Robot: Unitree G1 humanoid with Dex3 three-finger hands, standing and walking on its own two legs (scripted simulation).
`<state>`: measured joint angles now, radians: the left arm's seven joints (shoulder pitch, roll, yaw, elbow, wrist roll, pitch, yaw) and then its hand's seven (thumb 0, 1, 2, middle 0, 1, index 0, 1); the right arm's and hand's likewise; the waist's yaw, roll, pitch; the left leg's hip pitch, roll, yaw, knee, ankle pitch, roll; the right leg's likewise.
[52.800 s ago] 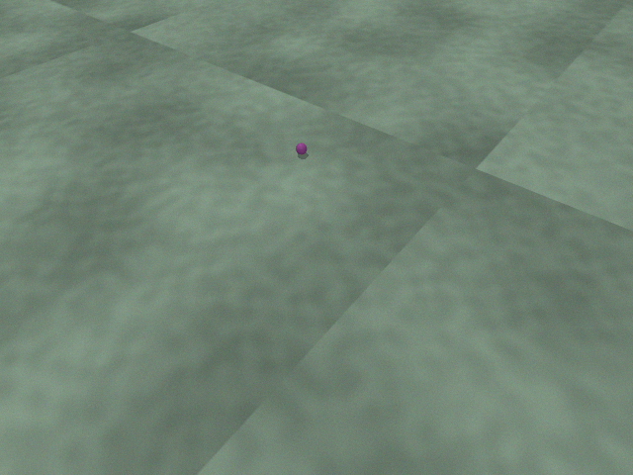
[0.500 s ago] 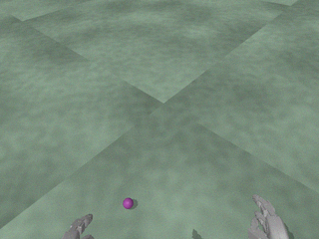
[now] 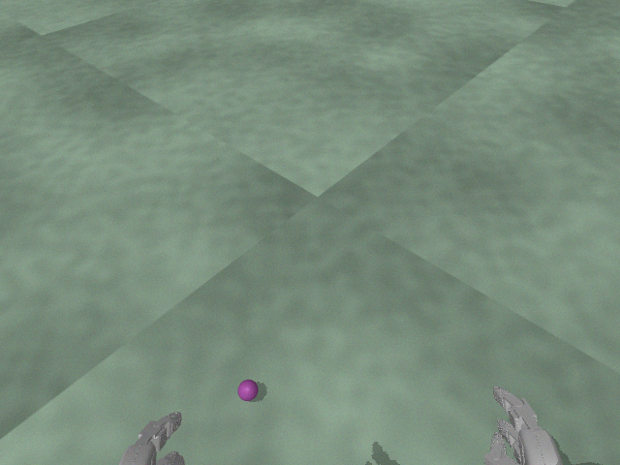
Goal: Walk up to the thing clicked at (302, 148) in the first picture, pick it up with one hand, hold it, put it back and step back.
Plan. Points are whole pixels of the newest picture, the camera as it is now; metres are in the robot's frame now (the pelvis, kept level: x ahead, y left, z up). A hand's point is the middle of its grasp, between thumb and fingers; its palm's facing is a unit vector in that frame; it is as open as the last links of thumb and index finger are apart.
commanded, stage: home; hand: left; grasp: from above
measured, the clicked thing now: (248, 390) +0.50 +0.23 -0.69
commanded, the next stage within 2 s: stand in 1.42 s
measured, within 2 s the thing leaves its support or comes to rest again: neither
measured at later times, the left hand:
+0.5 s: hand out of the picture +0.17 +0.18 -0.05, palm faces +0.04 -0.98 -0.21, open 7.4 cm
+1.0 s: hand out of the picture +0.17 +0.18 -0.05, palm faces +0.03 -0.98 -0.21, open 7.4 cm
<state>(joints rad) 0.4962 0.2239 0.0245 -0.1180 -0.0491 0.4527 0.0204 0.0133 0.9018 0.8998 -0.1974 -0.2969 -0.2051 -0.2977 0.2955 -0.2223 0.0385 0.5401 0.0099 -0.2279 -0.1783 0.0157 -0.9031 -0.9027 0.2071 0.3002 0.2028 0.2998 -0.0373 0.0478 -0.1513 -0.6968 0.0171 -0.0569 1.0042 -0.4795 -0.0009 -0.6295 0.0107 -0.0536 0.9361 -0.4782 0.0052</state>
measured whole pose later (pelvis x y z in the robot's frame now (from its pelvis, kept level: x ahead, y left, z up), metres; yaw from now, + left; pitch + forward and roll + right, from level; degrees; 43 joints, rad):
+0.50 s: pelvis +0.01 +0.00 +0.00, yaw +0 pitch +10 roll -3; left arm 0.50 0.23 0.02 -0.12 -0.05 0.45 0.02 0.01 0.90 0.90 -0.20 -0.30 -0.21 -0.30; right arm 0.28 -0.23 0.03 0.54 0.01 -0.23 -0.18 0.02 -0.90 -0.90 0.21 0.30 0.20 0.30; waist -0.03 0.05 -0.16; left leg -0.70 0.02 -0.05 1.01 -0.49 0.00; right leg -0.63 0.01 -0.05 0.94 -0.49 0.00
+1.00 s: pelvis +0.01 +0.00 +0.00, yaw +0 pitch +11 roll -2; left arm 0.50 0.23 0.02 -0.13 -0.05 0.45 0.02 0.01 0.90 0.90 -0.20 -0.30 -0.21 -0.30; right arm 0.29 -0.23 0.03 0.53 0.01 -0.21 -0.17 0.02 -0.90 -0.90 0.21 0.30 0.20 0.30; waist -0.03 0.05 -0.16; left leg -0.70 0.02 -0.06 1.01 -0.50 -0.01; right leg -0.64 0.01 -0.05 0.95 -0.50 0.00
